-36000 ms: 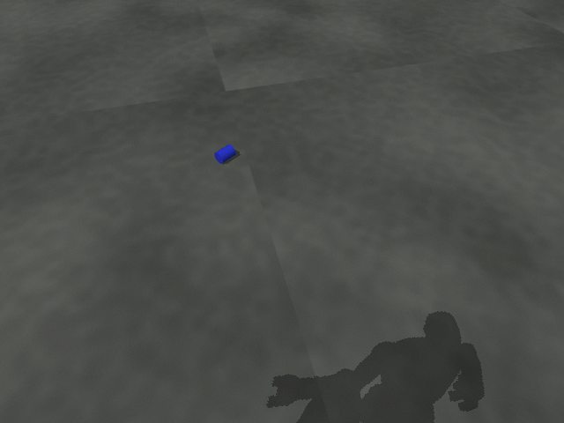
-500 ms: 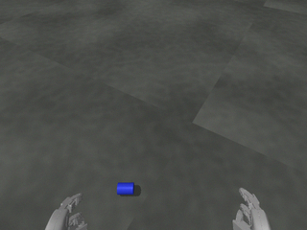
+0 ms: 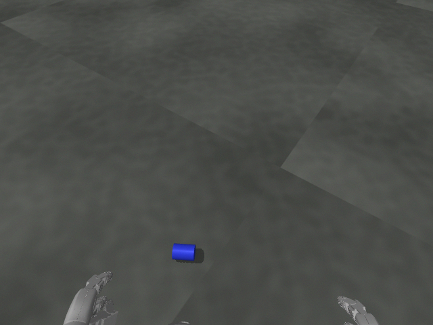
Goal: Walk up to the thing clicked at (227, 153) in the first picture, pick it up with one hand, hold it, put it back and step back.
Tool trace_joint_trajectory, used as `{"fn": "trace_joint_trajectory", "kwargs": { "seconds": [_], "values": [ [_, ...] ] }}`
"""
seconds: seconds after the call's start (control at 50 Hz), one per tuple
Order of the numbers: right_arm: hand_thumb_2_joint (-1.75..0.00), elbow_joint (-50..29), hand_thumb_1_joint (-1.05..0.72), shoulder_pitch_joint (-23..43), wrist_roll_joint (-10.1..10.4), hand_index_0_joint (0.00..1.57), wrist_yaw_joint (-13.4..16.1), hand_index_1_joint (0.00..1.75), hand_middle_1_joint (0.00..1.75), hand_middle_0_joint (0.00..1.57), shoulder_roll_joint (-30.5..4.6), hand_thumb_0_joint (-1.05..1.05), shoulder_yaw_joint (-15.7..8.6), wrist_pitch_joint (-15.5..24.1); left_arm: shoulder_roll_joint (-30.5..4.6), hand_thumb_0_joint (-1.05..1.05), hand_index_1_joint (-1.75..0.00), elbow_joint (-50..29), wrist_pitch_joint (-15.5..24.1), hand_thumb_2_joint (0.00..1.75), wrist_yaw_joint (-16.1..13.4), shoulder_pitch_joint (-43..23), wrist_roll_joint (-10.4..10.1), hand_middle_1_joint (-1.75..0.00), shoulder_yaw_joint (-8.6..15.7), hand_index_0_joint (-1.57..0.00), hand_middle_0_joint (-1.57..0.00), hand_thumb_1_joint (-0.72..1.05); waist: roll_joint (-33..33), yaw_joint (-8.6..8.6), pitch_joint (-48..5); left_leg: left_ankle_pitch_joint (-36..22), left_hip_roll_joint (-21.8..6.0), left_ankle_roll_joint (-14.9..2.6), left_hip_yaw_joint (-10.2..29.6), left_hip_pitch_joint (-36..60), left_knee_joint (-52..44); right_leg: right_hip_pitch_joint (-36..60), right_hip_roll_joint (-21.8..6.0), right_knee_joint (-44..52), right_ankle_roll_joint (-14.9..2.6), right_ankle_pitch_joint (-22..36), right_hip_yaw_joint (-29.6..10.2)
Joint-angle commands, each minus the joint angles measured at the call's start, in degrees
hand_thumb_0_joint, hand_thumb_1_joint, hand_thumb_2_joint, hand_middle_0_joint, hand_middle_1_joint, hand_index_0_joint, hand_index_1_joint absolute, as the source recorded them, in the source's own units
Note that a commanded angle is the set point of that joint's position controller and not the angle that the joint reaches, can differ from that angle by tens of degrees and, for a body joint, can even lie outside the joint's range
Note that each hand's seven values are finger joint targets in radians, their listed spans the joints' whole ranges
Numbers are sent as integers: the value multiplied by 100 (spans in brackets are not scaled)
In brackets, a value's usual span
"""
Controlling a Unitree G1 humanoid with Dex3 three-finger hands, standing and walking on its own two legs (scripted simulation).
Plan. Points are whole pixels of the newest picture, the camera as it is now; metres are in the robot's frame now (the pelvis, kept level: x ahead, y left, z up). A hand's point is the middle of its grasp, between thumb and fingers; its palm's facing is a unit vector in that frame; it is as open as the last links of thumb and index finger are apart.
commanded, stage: stand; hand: left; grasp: from above
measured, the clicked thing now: (184, 251) +0.50 +0.18 -0.70
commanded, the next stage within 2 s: none
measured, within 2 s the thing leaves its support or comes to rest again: neither
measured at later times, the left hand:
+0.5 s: hand out of the picture +0.05 +0.24 -0.12, palm faces +0.06 -0.95 -0.32, open 7.4 cm
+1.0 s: hand out of the picture +0.06 +0.23 -0.12, palm faces +0.04 -0.94 -0.33, open 7.4 cm
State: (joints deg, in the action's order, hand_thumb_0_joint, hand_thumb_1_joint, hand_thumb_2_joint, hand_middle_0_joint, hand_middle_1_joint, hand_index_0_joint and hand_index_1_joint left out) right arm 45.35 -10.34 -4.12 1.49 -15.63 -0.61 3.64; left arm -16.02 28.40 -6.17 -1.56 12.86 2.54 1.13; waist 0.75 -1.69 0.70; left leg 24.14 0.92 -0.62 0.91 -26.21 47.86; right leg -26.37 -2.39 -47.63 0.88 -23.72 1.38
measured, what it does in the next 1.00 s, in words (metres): stands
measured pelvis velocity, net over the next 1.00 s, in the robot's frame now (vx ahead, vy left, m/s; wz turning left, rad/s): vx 0.01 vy -0.01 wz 0.01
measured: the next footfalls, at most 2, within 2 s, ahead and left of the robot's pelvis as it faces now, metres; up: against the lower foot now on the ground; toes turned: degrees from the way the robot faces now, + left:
none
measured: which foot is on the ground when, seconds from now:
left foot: down 0.00-1.00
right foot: down 0.00-1.00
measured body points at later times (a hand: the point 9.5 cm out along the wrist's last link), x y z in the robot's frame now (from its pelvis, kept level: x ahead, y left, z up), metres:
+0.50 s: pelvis +0.00 +0.01 +0.04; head +0.00 +0.00 +0.49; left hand +0.05 +0.29 -0.10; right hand +0.08 -0.27 -0.10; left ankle +0.01 +0.12 -0.70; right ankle +0.01 -0.13 -0.70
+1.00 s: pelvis +0.01 -0.01 +0.05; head +0.01 -0.02 +0.49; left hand +0.06 +0.28 -0.09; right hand +0.07 -0.29 -0.10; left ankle +0.01 +0.12 -0.70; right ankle +0.01 -0.13 -0.70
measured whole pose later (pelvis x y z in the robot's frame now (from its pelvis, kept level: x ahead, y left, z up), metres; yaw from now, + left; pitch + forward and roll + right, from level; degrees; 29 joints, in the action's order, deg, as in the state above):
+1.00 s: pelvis +0.01 -0.01 +0.05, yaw +1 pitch -3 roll +0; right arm 65.1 -8.4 -1.5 0.9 -17.6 -1.4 0.3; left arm -16.6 66.0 0.1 -1.2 7.6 1.2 1.7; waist -1.1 -0.9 3.3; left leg 11.0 -0.1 0.5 2.1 -5.3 19.7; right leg -5.1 -1.2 -19.2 0.4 -10.7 2.9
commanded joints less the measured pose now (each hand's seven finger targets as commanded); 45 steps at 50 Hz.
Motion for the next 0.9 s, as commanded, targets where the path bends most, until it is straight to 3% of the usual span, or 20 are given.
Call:
{"fn": "trace_joint_trajectory", "kwargs": {
  "seconds": [0.0, 0.1, 0.18, 0.3, 0.38, 0.46, 0.52, 0.58, 0.72, 0.78, 0.84, 0.88],
  "values": [
    [-90, -304, -90, 288, 115, 20, -38, 30, 30, 20, -868, 0, -426, 60, -860, 0, -30, 303, 497, 90, -89, -250, 27, -30, 418, -20, -20, 90, 48, -22, -703, -1143, -258, -289, 491, 570, -1184, 841, -327, 1225, -330, 825, -576],
    [-90, 90, -90, 320, 99, 20, -31, 30, 30, 20, -971, 0, -443, -8, -792, 0, -30, 1160, 633, 90, -79, -234, 16, -30, 402, -20, -20, 90, -287, -47, -498, -1333, -475, -324, 800, 878, -1777, 1140, -229, 1491, -238, 1112, -364],
    [-90, 433, -90, 213, 134, 20, 34, 30, 30, 20, -1031, 0, -430, -68, -802, 0, -30, 1728, 678, 90, -82, -239, -40, -30, 373, -20, -20, 90, -265, 0, -250, -1744, -551, -257, 807, 1154, -2120, 1374, -268, 1815, -228, 1444, -358],
    [-90, 874, -90, 170, 209, 20, 62, 30, 30, 20, -1062, 0, -397, -155, -936, 0, -30, 2395, 699, 90, -94, -324, -81, -30, 354, -20, -20, 90, -99, 92, -25, -1784, -540, -177, 735, 1454, -2556, 1698, -354, 2356, -206, 1569, -401],
    [-90, 1079, -90, 259, 238, 20, 68, 30, 30, 20, -1088, 0, -384, -180, -951, 0, -30, 2727, 704, 90, -99, -303, -81, -30, 316, -20, -20, 90, -101, 56, -30, -1944, -572, -149, 722, 1688, -2753, 1881, -388, 2590, -172, 1622, -377],
    [-90, 1234, -90, 311, 234, 20, 61, 30, 30, 20, -1124, 0, -381, -211, -977, 0, -30, 2981, 678, 90, -86, -372, -68, -30, 301, -20, -20, 90, -200, 69, 210, -1197, -591, -122, 777, 1550, -3101, 1886, -352, 2747, -145, 1277, -344],
    [-90, 1318, -90, 330, 240, 20, 40, 30, 30, 20, -1071, 0, -360, -211, -1007, 0, -30, 3120, 703, 90, -70, -384, -81, -30, 295, -20, -20, 90, -65, 56, 254, -1379, -569, -100, 723, 1566, -3129, 1977, -404, 2896, -143, 1355, -406],
    [-90, 1383, -90, 367, 258, 20, 31, 30, 30, 20, -1144, 0, -356, -214, -1008, 0, -30, 3211, 712, 90, -59, -388, -75, -30, 283, -20, -20, 90, -201, 54, 270, -1206, -580, -96, 740, 1596, -3204, 1984, -394, 2968, -132, 1301, -398],
    [-90, 1507, -90, 368, 269, 20, 18, 30, 30, 20, -1109, 0, -304, -216, -1109, 0, -30, 3340, 756, 90, -69, -542, -94, -30, 277, -20, -20, 90, 77, 79, 90, -1948, -618, -90, 639, 1897, -3084, 2083, -480, 3124, -137, 1658, -438],
    [-90, 1553, -90, 376, 275, 20, 15, 30, 30, 20, -1190, 0, -294, -238, -1157, 0, -30, 3375, 744, 90, -60, -613, -106, -30, 279, -20, -20, 90, -39, 91, 171, -1513, -579, -78, 621, 1739, -3179, 2091, -435, 3205, -115, 1357, -433],
    [-90, 1558, -90, 438, 274, 20, 13, 30, 30, 20, -1187, 0, -276, -231, -1138, 0, -30, 3406, 745, 90, -57, -640, -105, -30, 265, -20, -20, 90, -44, 74, 138, -1771, -633, -68, 619, 1846, -3162, 2085, -458, 3184, -138, 1498, -428],
    [-90, 1614, -90, 329, 272, 20, 19, 30, 30, 20, -1203, 0, -261, -233, -1201, 0, -30, 3416, 743, 90, -46, -704, -126, -30, 276, -20, -20, 90, -88, 109, 126, -1646, -621, -63, 590, 1751, -3202, 2174, -465, 3212, -139, 1484, -470]
  ]
}}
